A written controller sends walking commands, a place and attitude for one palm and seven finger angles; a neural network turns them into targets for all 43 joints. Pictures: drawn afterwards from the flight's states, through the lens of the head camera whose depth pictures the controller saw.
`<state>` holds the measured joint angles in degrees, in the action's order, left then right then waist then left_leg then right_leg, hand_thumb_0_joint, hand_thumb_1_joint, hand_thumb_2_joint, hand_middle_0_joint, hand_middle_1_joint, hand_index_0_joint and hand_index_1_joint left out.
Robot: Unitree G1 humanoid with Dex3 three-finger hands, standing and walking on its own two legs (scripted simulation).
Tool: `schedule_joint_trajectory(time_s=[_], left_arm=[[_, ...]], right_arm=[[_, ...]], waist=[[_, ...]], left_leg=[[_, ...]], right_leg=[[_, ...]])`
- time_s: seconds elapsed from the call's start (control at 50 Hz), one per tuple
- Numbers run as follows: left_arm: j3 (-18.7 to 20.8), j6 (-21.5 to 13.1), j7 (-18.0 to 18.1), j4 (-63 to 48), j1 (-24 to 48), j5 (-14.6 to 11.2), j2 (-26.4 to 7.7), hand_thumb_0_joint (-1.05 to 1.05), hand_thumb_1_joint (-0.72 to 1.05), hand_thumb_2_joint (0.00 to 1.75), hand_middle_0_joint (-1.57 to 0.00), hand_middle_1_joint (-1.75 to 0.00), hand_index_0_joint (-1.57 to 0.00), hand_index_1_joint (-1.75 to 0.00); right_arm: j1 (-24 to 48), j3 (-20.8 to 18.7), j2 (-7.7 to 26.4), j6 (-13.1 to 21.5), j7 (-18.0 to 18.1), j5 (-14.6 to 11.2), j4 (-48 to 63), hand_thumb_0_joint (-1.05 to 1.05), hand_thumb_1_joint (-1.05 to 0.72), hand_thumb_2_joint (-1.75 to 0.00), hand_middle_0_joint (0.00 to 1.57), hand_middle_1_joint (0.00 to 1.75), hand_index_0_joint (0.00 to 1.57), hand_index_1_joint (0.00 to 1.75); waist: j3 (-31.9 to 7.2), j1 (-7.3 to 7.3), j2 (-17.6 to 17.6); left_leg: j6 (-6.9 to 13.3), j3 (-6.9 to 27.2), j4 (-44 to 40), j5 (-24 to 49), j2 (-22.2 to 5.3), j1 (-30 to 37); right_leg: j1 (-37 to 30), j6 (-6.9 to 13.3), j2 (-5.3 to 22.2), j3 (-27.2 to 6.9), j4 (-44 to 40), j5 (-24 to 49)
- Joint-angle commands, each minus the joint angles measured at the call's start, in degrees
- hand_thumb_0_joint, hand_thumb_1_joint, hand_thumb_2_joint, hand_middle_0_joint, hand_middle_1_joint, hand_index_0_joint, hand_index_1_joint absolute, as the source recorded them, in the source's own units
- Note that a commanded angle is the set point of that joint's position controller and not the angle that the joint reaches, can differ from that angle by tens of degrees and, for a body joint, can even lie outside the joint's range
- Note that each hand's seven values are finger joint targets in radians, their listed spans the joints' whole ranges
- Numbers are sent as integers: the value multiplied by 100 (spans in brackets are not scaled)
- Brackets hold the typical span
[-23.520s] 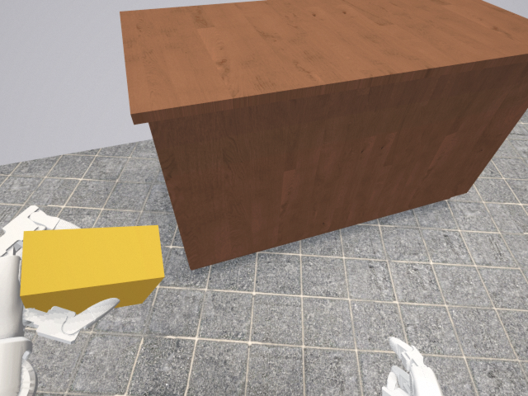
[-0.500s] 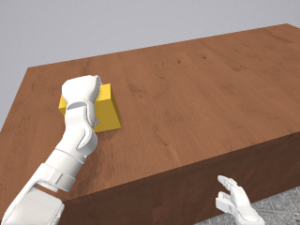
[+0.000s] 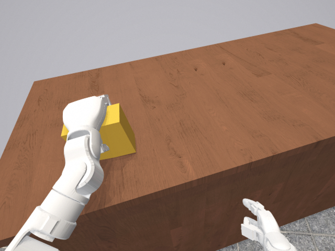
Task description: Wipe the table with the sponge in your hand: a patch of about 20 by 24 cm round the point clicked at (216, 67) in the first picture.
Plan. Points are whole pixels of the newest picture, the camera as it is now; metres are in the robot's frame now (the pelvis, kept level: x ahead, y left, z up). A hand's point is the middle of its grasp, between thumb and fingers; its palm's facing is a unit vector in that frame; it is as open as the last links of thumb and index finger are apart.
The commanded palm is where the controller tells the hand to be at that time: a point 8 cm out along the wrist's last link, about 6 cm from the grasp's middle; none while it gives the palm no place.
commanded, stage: wipe back along the third lane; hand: left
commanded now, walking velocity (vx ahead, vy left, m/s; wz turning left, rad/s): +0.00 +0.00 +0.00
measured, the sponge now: (105, 140) +0.34 +0.20 +0.12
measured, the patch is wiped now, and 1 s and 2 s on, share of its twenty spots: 0.85 0.85 0.85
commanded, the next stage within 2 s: slide back across to the middle lane in 0.56 s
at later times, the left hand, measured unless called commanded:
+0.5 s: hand (98, 141) +0.29 +0.18 +0.17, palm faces +0.29 -0.17 -0.94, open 10.2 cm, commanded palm +0.24 +0.17 +0.19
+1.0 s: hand (90, 143) +0.27 +0.19 +0.18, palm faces +0.31 -0.25 -0.92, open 10.2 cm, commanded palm +0.22 +0.20 +0.22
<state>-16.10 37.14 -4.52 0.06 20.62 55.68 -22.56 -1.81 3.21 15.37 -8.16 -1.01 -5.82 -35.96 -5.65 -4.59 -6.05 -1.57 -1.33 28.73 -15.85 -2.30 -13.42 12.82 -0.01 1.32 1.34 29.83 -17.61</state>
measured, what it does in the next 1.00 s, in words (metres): stands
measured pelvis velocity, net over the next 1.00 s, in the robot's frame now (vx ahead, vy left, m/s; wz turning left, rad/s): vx -0.01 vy -0.02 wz -0.02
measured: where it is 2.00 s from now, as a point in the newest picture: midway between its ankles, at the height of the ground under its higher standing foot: outside the picture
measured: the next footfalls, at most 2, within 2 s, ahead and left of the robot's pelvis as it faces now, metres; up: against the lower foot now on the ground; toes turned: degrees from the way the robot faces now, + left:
none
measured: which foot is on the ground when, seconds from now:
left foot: down 0.00-1.00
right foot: down 0.00-1.00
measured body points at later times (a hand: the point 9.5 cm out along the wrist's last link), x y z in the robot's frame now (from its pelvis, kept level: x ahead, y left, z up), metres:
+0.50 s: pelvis -0.01 -0.01 +0.00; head -0.04 -0.06 +0.44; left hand +0.27 +0.19 +0.22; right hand +0.25 -0.20 -0.07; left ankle -0.01 +0.14 -0.74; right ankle -0.02 -0.12 -0.74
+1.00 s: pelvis -0.01 -0.02 +0.00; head -0.05 -0.06 +0.44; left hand +0.25 +0.20 +0.23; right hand +0.23 -0.22 -0.07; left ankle -0.01 +0.14 -0.74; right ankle -0.02 -0.12 -0.74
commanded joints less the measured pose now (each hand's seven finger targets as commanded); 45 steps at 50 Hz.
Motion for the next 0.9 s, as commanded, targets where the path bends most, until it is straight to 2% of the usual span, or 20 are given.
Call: schedule_joint_trajectory(time_s=[0.0, 0.06, 0.1, 0.16, 0.26, 0.3, 0.36, 0.4, 0.46, 0.5, 0.54, 0.56, 0.6, 0.64, 0.66, 0.68, 0.76, 0.82, 0.86, 0.88], left_arm=[[140, 88, -233, -666, 347, -407, -43, 0, 10, 130, -120, -160, -120, -160], [523, 72, -159, -861, 147, -441, -416, 0, 10, 130, -120, -160, -120, -160], [171, 66, -149, -893, 144, -465, -30, 0, 10, 130, -120, -160, -120, -160], [351, 21, -96, -1165, -103, -479, -208, 0, 10, 130, -120, -160, -120, -160], [171, -53, -43, -1596, -448, -521, 37, 0, 10, 130, -120, -160, -120, -160], [-171, -85, -18, -1684, -492, -561, 340, 0, 10, 130, -120, -160, -120, -160], [140, -121, 72, -1821, -563, -576, 67, 0, 10, 130, -120, -160, -120, -160], [-149, -126, 94, -1772, -596, -575, 354, 0, 10, 130, -120, -160, -120, -160], [80, -154, 172, -1936, -538, -594, 139, 0, 10, 130, -120, -160, -120, -160], [-215, -161, 196, -1827, -448, -553, 389, 0, 10, 130, -120, -160, -120, -160], [-177, -164, 211, -1788, -369, -551, 336, 0, 10, 130, -120, -160, -120, -160], [38, -163, 259, -1770, -275, -543, 135, 0, 10, 130, -120, -160, -120, -160], [-171, -138, 261, -1583, -394, -544, 363, 0, 10, 130, -120, -160, -120, -160], [10, -113, 253, -1525, -328, -508, 160, 0, 10, 130, -120, -160, -120, -160], [385, -117, 282, -1661, -332, -501, -205, 0, 10, 130, -120, -160, -120, -160], [115, -122, 261, -1841, -196, -490, 51, 0, 10, 130, -120, -160, -120, -160], [680, -101, 238, -2027, -538, -575, -480, 0, 10, 130, -120, -160, -120, -160], [851, -71, 222, -2033, -857, -632, -591, 0, 10, 130, -120, -160, -120, -160], [1277, -61, 233, -2249, -819, -650, -1061, 0, 10, 130, -120, -160, -120, -160], [1148, -68, 230, -2444, -736, -664, -918, 0, 10, 130, -120, -160, -120, -160]], right_arm=[[1442, -172, 471, 315, 9, -1, 1139, 0, -90, -90, 20, 30, 20, 30], [1472, -192, 514, 292, 25, 24, 1129, 0, -90, -90, 20, 30, 20, 30], [1474, -161, 456, 293, 17, -5, 1148, 0, -90, -90, 20, 30, 20, 30], [1528, -188, 475, 286, 5, 9, 1188, 0, -90, -90, 20, 30, 20, 30], [1566, -197, 438, 257, -47, 0, 1261, 0, -90, -90, 20, 30, 20, 30], [1545, -179, 396, 265, -77, -14, 1288, 0, -90, -90, 20, 30, 20, 30], [1565, -197, 423, 247, -67, 0, 1288, 0, -90, -90, 20, 30, 20, 30], [1518, -182, 382, 256, -61, -6, 1283, 0, -90, -90, 20, 30, 20, 30], [1578, -184, 403, 250, -54, -3, 1304, 0, -90, -90, 20, 30, 20, 30], [1505, -174, 371, 270, -59, -6, 1262, 0, -90, -90, 20, 30, 20, 30], [1484, -187, 393, 250, -49, 0, 1234, 0, -90, -90, 20, 30, 20, 30], [1549, -171, 402, 277, -38, -4, 1239, 0, -90, -90, 20, 30, 20, 30], [1468, -170, 372, 298, -37, -11, 1216, 0, -90, -90, 20, 30, 20, 30], [1441, -186, 415, 266, -21, 14, 1161, 0, -90, -90, 20, 30, 20, 30], [1524, -188, 440, 268, -3, 18, 1171, 0, -90, -90, 20, 30, 20, 30], [1498, -158, 383, 304, -8, 14, 1267, 0, -90, -90, 20, 30, 20, 30], [1584, -168, 428, 252, 7, 40, 1252, 0, -90, -90, 20, 30, 20, 30], [1446, -180, 428, 245, 31, 59, 1254, 0, -90, -90, 20, 30, 20, 30], [1492, -172, 467, 222, 67, 80, 1290, 0, -90, -90, 20, 30, 20, 30], [1449, -157, 422, 247, 71, 71, 1377, 0, -90, -90, 20, 30, 20, 30]], waist=[[-749, -96, 1123], [-711, -151, 1105], [-553, -77, 1059], [-597, -142, 885], [-603, -130, 908], [-544, -92, 959], [-468, -129, 1004], [-383, -84, 1078], [-394, -122, 1039], [-395, -65, 1007], [-386, -83, 970], [-368, -82, 925], [-443, -81, 963], [-422, -83, 1042], [-461, -132, 968], [-667, -137, 991], [-548, -210, 891], [-565, -237, 998], [-538, -261, 910], [-720, -271, 880]], left_leg=[[312, -133, -151, 1517, 292, 280], [310, -135, -132, 1467, 282, 270], [298, -147, -155, 1448, 269, 258], [308, -123, -151, 1419, 266, 299], [301, -111, -145, 1487, 238, 353], [308, -112, -136, 1457, 231, 347], [310, -96, -172, 1313, 207, 333], [309, -118, -150, 1326, 217, 345], [307, -95, -186, 1205, 190, 366], [300, -108, -160, 1241, 205, 393], [301, -109, -180, 1199, 216, 382], [298, -81, -206, 1105, 184, 380], [296, -94, -169, 1180, 213, 377], [298, -113, -159, 1202, 224, 353], [289, -89, -177, 1171, 199, 362], [304, -133, -140, 1302, 252, 390], [298, -94, -160, 1381, 222, 355], [310, -121, -81, 1528, 240, 348], [299, -97, -73, 1499, 238, 336], [308, -124, -31, 1620, 260, 353]], right_leg=[[-338, 237, -290, 173, -349, 1868], [-376, 248, -301, 60, -368, 1875], [-264, 239, -290, 119, -387, 1778], [-296, 271, -306, 47, -391, 1739], [-311, 287, -319, 51, -361, 1799], [-242, 262, -305, 124, -360, 1716], [-222, 285, -336, 52, -395, 1548], [-151, 256, -312, 84, -425, 1508], [-142, 284, -329, 23, -451, 1335], [-94, 277, -317, 76, -442, 1329], [-120, 273, -313, 80, -453, 1327], [-77, 310, -330, 35, -450, 1188], [-128, 290, -308, 75, -442, 1285], [-170, 271, -306, 40, -451, 1419], [-202, 310, -313, -51, -447, 1343], [-314, 292, -284, 31, -376, 1480], [-366, 301, -304, -78, -376, 1621], [-412, 264, -290, -103, -369, 1815], [-405, 291, -294, -246, -370, 1799], [-497, 277, -270, -161, -286, 1909]])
